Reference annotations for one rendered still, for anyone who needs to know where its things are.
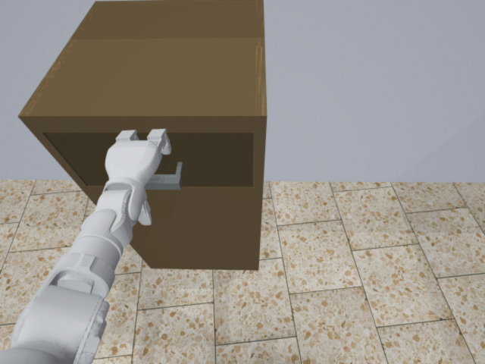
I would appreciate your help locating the handle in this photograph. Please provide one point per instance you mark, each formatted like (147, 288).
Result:
(166, 181)

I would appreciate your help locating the robot left upper arm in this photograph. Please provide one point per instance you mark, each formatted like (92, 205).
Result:
(64, 327)

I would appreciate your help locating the cabinet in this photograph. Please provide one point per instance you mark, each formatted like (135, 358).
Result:
(187, 66)

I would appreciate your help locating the left robot hand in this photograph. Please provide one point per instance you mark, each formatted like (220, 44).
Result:
(137, 160)

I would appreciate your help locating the drawer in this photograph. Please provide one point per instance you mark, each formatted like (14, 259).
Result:
(209, 159)

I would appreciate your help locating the robot left forearm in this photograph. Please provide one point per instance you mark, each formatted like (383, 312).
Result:
(89, 264)

